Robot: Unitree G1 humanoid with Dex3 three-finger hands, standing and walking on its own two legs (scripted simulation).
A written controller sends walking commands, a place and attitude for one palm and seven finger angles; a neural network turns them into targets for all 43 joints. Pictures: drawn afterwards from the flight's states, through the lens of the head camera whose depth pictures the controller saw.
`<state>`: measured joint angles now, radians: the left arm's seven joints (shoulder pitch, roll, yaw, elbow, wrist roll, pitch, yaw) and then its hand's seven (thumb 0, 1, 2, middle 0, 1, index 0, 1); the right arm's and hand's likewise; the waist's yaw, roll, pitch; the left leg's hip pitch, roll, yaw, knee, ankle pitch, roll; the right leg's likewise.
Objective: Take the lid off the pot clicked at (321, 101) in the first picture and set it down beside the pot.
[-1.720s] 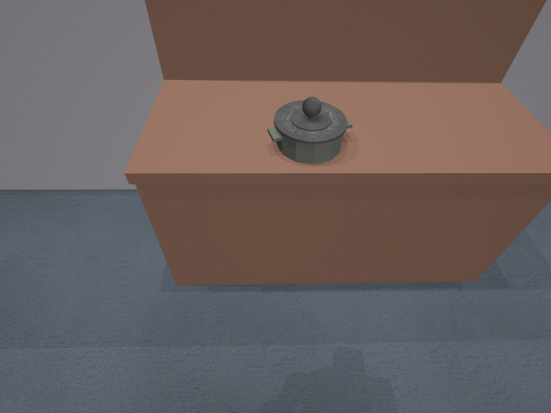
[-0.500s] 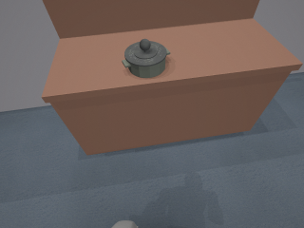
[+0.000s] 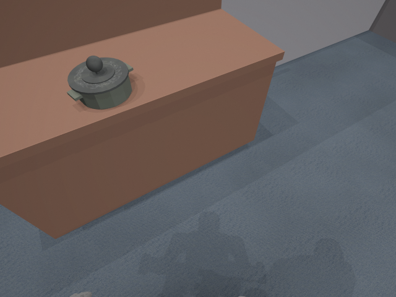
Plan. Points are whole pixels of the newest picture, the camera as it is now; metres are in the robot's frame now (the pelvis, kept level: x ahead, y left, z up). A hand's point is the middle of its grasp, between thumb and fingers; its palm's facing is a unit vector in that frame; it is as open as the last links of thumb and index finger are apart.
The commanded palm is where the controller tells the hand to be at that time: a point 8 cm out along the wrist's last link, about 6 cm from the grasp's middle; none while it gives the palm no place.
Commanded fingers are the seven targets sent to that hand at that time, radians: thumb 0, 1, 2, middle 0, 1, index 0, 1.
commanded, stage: walk to a spot facing it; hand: left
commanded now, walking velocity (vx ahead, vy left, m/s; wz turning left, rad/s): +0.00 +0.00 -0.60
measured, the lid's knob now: (94, 63) +0.77 +0.40 +0.01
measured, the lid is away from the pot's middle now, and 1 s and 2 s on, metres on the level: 0.00 0.00 0.00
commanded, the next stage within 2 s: turn to face it in 1.16 s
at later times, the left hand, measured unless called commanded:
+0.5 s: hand (128, 287) +0.16 +0.18 -0.15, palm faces -0.26 -0.94 -0.20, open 7.4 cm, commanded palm none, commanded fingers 0.00 0.90 0.90 -0.20 -0.30 -0.20 -0.30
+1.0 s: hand (160, 287) +0.16 +0.10 -0.15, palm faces -0.47 -0.86 -0.21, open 7.4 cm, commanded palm none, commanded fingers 0.00 0.90 0.90 -0.20 -0.30 -0.20 -0.30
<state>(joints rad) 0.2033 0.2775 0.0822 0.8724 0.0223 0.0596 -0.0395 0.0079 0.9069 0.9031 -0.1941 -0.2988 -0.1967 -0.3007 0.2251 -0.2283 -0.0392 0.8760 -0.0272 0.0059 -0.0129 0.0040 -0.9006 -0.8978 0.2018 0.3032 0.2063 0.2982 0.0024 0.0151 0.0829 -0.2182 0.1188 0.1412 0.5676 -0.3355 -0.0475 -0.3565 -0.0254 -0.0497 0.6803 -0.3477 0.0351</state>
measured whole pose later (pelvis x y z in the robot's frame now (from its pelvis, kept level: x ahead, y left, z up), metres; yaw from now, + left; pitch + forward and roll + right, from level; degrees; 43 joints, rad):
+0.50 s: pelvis +0.01 +0.00 +0.01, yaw -17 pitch -1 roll +0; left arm 0.18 0.25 0.08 0.88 0.03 0.07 -0.04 0.01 0.90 0.90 -0.20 -0.30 -0.20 -0.30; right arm 0.27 -0.18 -0.01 0.88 -0.02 0.01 -0.02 0.00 -0.90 -0.90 0.20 0.30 0.20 0.30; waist -0.01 -0.04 0.05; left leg -0.25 0.08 0.12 0.52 -0.25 -0.01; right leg -0.48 0.02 0.01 1.03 -0.42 0.04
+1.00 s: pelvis +0.07 -0.07 +0.01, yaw -33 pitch +0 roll +1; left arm 0.39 0.19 0.05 0.99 0.03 -0.02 -0.02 0.01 0.90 0.90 -0.20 -0.30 -0.20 -0.30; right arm 0.20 -0.23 -0.07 0.90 -0.02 -0.01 0.03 0.01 -0.91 -0.90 0.20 0.30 0.20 0.30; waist 0.04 -0.01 0.03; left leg -0.50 0.09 0.07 0.80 -0.27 -0.06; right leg -0.11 0.03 0.05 0.40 -0.29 -0.04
